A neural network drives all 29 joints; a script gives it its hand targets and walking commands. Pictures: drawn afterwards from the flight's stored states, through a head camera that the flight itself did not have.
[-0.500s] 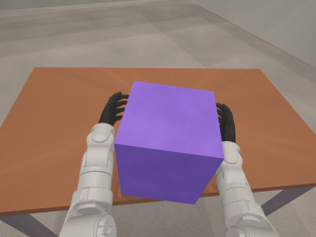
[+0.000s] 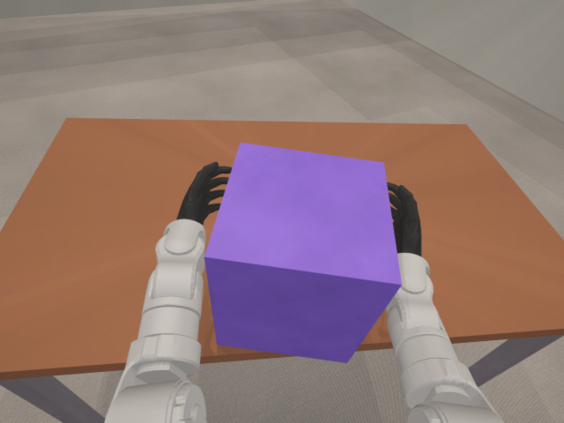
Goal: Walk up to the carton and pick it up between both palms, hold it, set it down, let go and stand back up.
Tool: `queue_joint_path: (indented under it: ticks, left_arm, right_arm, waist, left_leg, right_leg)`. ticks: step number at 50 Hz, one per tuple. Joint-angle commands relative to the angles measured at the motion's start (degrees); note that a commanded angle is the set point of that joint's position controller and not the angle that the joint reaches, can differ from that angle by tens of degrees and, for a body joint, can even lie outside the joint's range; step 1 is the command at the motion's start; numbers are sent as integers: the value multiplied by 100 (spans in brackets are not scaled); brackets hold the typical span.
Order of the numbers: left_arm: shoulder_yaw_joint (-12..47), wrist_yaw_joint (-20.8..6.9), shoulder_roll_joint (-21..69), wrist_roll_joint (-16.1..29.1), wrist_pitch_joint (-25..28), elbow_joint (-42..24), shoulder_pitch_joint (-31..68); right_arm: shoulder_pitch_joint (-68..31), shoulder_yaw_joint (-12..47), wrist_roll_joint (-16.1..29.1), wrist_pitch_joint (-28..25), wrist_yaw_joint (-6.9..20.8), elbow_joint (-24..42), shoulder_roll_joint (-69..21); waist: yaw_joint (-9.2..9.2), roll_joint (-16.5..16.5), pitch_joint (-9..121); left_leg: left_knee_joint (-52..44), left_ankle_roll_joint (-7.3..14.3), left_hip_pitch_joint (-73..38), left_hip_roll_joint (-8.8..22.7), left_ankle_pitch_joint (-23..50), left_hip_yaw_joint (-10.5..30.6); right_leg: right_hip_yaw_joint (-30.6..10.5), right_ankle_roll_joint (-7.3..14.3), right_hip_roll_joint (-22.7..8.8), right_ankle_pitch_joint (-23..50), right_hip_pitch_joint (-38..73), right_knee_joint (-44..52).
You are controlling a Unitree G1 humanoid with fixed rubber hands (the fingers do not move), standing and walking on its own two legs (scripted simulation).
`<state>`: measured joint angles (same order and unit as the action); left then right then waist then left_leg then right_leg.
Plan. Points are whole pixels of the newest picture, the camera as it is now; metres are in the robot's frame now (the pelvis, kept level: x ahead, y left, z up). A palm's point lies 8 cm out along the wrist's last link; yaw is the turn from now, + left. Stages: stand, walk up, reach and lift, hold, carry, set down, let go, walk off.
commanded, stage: reach and lift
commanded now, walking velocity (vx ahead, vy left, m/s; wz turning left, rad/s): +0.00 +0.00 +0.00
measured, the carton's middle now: (296, 258) +0.34 -0.01 +0.04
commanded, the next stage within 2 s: none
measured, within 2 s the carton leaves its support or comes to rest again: leaves its support in 0.16 s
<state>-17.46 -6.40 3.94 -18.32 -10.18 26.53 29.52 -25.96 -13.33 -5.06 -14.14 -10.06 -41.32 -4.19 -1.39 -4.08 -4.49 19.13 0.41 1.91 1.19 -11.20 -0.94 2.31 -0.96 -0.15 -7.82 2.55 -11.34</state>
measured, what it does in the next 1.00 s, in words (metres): stands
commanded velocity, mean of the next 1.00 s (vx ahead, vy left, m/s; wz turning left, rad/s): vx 0.00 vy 0.00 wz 0.00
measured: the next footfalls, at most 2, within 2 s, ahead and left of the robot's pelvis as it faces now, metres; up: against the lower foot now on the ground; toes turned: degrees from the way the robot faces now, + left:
none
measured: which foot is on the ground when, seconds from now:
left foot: down 0.00-1.00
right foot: down 0.00-1.00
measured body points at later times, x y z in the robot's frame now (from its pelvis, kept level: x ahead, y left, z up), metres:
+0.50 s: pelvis -0.02 -0.01 +0.00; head -0.05 +0.04 +0.45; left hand +0.36 +0.15 +0.13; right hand +0.35 -0.16 +0.13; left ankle +0.00 +0.11 -0.75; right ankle -0.01 -0.13 -0.75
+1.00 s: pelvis -0.01 +0.00 +0.00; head -0.05 +0.04 +0.44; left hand +0.37 +0.15 +0.17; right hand +0.37 -0.16 +0.18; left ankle +0.00 +0.11 -0.75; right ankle -0.01 -0.13 -0.75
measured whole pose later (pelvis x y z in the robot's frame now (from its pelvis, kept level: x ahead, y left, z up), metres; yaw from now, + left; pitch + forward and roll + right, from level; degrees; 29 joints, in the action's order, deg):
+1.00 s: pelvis -0.01 +0.00 +0.00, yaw +0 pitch -9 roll -1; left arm -17.6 -2.0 3.4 -18.5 -31.3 14.7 36.0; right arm -38.6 -5.9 7.0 3.9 -8.9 -39.4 2.1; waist -4.0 -5.3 -3.7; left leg 19.0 0.5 -0.5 0.8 -10.4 -1.2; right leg 2.7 -0.9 -0.7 -8.5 3.7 -13.9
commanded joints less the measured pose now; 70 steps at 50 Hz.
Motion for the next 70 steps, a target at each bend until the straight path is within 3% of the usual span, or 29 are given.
queue_joint_path:
  ticks: [1, 5, 8, 9, 11, 12, 13, 15, 16, 17, 21, 25, 30, 32, 35, 39, 41, 43, 48, 52, 55, 57, 63, 70]
  left_arm:
    - [2377, -343, 2975, 193, 407, -315, 2828]
    - [2461, -296, 3008, 213, 453, -230, 3063]
    - [2712, -226, 3081, 413, 518, -675, 3259]
    - [2687, -228, 3066, 379, 459, -339, 3429]
    - [2859, -188, 3114, 493, 371, -665, 3392]
    - [2925, -162, 3105, 573, 360, -810, 3575]
    - [2880, -199, 3052, 505, 238, -507, 3506]
    - [2773, -239, 3006, 483, 42, -604, 3337]
    - [2792, -268, 2976, 520, -69, -792, 3368]
    - [2838, -272, 3021, 583, -132, -1049, 3349]
    - [2892, -290, 3007, 645, -517, -1303, 3553]
    - [3101, -200, 3067, 782, -693, -1641, 3966]
    - [2653, -239, 2879, 520, -1119, -1134, 4112]
    - [2393, -256, 2853, 382, -1340, -918, 4044]
    - [2419, -265, 2883, 465, -1517, -1028, 4232]
    - [2724, -201, 3107, 697, -1489, -1322, 4291]
    - [2802, -178, 3054, 728, -1474, -1537, 4364]
    - [2709, -197, 2911, 684, -1551, -1530, 4281]
    - [2373, -247, 2666, 436, -1976, -1618, 3874]
    - [2803, -219, 2800, 672, -2094, -2352, 4070]
    - [3390, -119, 2979, 996, -2027, -2933, 4350]
    - [3435, -68, 2935, 1014, -2082, -2831, 4239]
    - [2643, -224, 2461, 590, -2640, -2183, 3922]
    - [3073, -233, 2615, 1044, -2638, -2752, 4549]
  right_arm:
    - [-3291, 2264, -237, -439, 601, 871, -2573]
    - [-3553, 2275, -249, -487, 622, 897, -2538]
    - [-3709, 2476, -37, -483, 631, 1150, -2587]
    - [-3839, 2477, -89, -415, 631, 921, -2574]
    - [-3758, 2586, 84, -314, 634, 1040, -2549]
    - [-3905, 2658, 162, -290, 625, 1176, -2579]
    - [-3809, 2645, 148, -151, 594, 923, -2600]
    - [-3725, 2698, 235, 61, 565, 960, -2595]
    - [-3663, 2768, 320, 175, 552, 991, -2610]
    - [-3733, 2848, 456, 238, 545, 1229, -2618]
    - [-4100, 3106, 839, 565, 541, 1555, -2685]
    - [-4516, 3101, 1003, 720, 608, 1888, -2597]
    - [-4405, 2445, 694, 1098, 725, 1043, -2371]
    - [-4537, 2229, 603, 1177, 785, 955, -2230]
    - [-4936, 2195, 751, 1179, 823, 1087, -2246]
    - [-5399, 2490, 1099, 1134, 780, 1670, -2362]
    - [-5414, 2670, 1193, 1193, 742, 1744, -2411]
    - [-5205, 2697, 1184, 1319, 702, 1633, -2431]
    - [-4901, 2822, 1348, 1672, 667, 1464, -2229]
    - [-5227, 3214, 1710, 1690, 589, 2271, -2285]
    - [-5248, 3428, 1908, 1743, 555, 2631, -2451]
    - [-5184, 3396, 1861, 1876, 542, 2716, -2321]
    - [-5066, 3196, 1795, 2425, 470, 2161, -2123]
    - [-5883, 3643, 2320, 2541, 323, 3081, -2521]
  waist:
    - [-63, 552, 2283]
    - [-75, 491, 2403]
    - [5, 473, 2783]
    - [-61, 457, 2681]
    - [-148, 465, 2795]
    - [-92, 489, 2910]
    - [-170, 535, 2546]
    - [-103, 444, 2417]
    - [-164, 428, 2537]
    - [-77, 416, 2596]
    - [-44, 457, 2591]
    - [-82, 587, 2631]
    - [-269, 518, 1824]
    - [-217, 438, 1613]
    - [-264, 451, 1778]
    - [-294, 437, 2638]
    - [-288, 456, 2723]
    - [-352, 480, 2616]
    - [-271, 533, 1993]
    - [-341, 601, 2537]
    - [-514, 850, 3094]
    - [-582, 788, 2961]
    - [-441, 465, 1822]
    - [-453, 479, 2932]
  left_leg:
    - [28, -407, -846, -121, 2706, -391]
    - [-12, -363, -815, -117, 2502, -406]
    - [-22, -360, -823, -98, 2638, -385]
    - [-23, -367, -751, -135, 2510, -374]
    - [-37, -346, -883, -118, 2384, -351]
    - [-22, -341, -858, -131, 2368, -329]
    - [-95, -285, -787, -155, 2092, -337]
    - [-151, -229, -728, -206, 1880, -357]
    - [-141, -234, -792, -235, 1913, -346]
    - [-121, -228, -785, -232, 1936, -314]
    - [-103, -197, -832, -263, 1829, -213]
    - [-130, -210, -755, -226, 1532, -164]
    - [-472, -95, -606, -172, 400, -216]
    - [-631, -23, -506, -154, 129, -261]
    - [-522, -12, -572, -197, 352, -298]
    - [-93, -133, -972, -208, 1659, -210]
    - [-21, -172, -1079, -210, 1981, -154]
    - [-27, -175, -1118, -234, 1917, -154]
    - [-179, -155, -1043, -250, 1856, -222]
    - [124, -266, -1315, -259, 2728, -157]
    - [415, -407, -1596, -239, 3345, -7]
    - [393, -400, -1537, -214, 3221, 65]
    - [-149, -169, -904, -249, 1739, -179]
    - [208, -220, -1144, -306, 2592, -42]
  right_leg:
    - [485, -95, 284, 1773, 216, -91]
    - [471, -87, 248, 1755, 217, -72]
    - [468, -93, 279, 1998, 347, -165]
    - [454, -96, 264, 1826, 282, -120]
    - [465, -68, 285, 1694, 225, -79]
    - [459, -84, 269, 1668, 221, -89]
    - [391, -63, 215, 1433, 126, -19]
    - [376, -131, 185, 1491, 228, -22]
    - [367, -123, 180, 1596, 322, -52]
    - [349, -150, 179, 1632, 312, -89]
    - [317, -173, 154, 1467, 235, -94]
    - [328, -117, 157, 850, -8, -80]
    - [363, -50, 126, -399, -298, 59]
    - [379, -71, 139, -615, -260, 76]
    - [403, -86, 161, -395, -208, -1]
    - [404, -83, 275, 672, 46, -144]
    - [412, -91, 302, 968, 78, -185]
    - [376, -114, 291, 1006, 95, -157]
    - [364, -115, 304, 1004, 209, -133]
    - [379, -119, 363, 1772, 382, -266]
    - [388, -112, 416, 2122, 279, -389]
    - [366, -106, 432, 1942, 135, -359]
    - [305, -151, 317, 1235, 254, -203]
    - [255, -209, 360, 2421, 617, -461]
